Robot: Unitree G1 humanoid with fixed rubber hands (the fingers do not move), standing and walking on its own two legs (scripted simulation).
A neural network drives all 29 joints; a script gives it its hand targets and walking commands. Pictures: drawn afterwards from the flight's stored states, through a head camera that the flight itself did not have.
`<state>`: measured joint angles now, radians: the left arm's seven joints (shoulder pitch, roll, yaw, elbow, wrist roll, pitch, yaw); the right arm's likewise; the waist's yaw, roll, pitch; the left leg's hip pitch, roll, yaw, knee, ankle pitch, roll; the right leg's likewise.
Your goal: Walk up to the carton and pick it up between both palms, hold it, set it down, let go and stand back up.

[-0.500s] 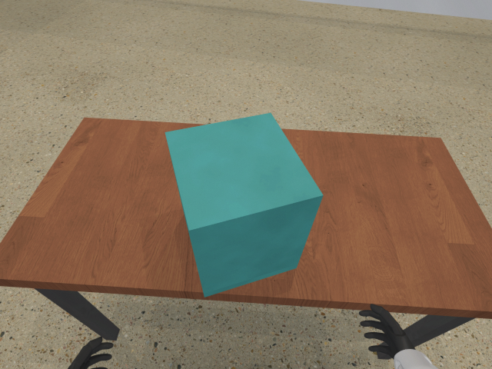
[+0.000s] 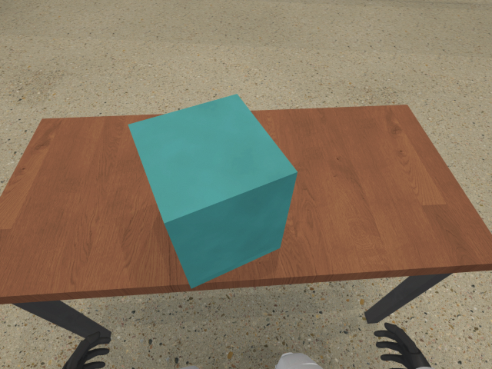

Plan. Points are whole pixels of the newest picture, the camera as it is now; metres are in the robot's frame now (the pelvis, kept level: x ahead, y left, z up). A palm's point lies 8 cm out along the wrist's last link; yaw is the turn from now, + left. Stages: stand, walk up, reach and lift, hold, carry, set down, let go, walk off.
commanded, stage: walk up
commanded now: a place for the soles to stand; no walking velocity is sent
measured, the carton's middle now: (213, 193) +0.41 +0.05 +0.02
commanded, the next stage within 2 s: none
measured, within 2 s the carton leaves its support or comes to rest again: neither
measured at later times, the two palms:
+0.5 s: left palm out of the picture +0.08 +0.28 -0.08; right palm out of the picture +0.03 -0.23 -0.09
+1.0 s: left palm out of the picture +0.04 +0.30 -0.08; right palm out of the picture +0.05 -0.23 -0.08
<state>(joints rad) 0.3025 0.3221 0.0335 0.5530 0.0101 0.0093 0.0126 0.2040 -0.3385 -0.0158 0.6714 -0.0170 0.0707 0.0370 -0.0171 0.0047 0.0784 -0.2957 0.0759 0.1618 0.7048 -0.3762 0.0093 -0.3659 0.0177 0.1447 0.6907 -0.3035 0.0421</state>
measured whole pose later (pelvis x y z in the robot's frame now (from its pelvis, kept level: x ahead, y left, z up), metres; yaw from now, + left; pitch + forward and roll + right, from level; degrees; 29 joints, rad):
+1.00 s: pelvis -0.05 +0.03 +0.01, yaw +1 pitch -1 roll +0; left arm 0.32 0.29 0.02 0.65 0.02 -0.01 0.00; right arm 0.30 -0.28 -0.02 0.68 -0.02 0.02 0.03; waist 0.00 -0.01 0.03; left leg -0.31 -0.01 0.05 0.57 -0.25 0.04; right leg -0.27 0.00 0.00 0.58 -0.29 0.00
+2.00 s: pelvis +0.00 +0.02 +0.01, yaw +5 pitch -2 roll +0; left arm 0.29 0.28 0.02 0.64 0.02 0.01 0.00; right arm 0.30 -0.26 -0.02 0.65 -0.02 0.00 0.01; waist 0.00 -0.01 0.04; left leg -0.27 -0.02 -0.03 0.64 -0.34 0.02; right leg -0.19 -0.01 -0.08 0.61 -0.39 -0.01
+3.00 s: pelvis -0.01 -0.02 +0.03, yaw +2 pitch -1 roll +0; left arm 0.28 0.15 0.02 0.46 0.00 -0.14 0.14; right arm 0.17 -0.27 0.06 0.84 0.19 -0.40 0.15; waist 0.06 -0.05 0.00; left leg -0.17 0.04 0.00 0.39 -0.20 -0.04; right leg -0.13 0.05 -0.04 0.39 -0.25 -0.07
